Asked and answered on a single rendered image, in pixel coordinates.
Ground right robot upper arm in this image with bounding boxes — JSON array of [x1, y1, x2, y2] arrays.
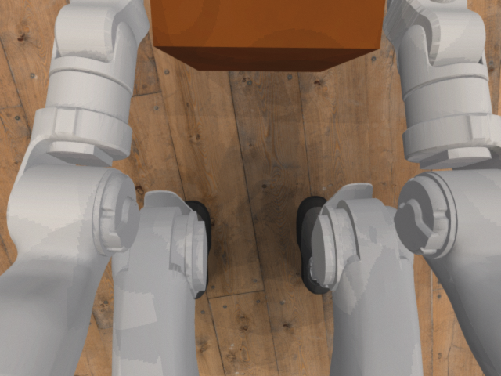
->
[[394, 169, 501, 376]]

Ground robot left foot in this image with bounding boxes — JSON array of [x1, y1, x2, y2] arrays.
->
[[184, 201, 211, 299]]

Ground robot foot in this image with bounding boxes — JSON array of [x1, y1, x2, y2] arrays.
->
[[296, 196, 330, 295], [184, 201, 211, 299]]

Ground left robot upper arm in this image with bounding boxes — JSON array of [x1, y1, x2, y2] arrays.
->
[[0, 163, 140, 376]]

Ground carton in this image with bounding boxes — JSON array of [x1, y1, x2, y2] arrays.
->
[[150, 0, 385, 72]]

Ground robot right forearm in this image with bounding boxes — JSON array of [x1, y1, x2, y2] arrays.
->
[[382, 0, 501, 170]]

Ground robot right foot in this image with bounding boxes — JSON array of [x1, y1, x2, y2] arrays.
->
[[296, 196, 330, 295]]

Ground robot left forearm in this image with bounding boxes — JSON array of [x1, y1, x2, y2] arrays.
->
[[6, 0, 150, 243]]

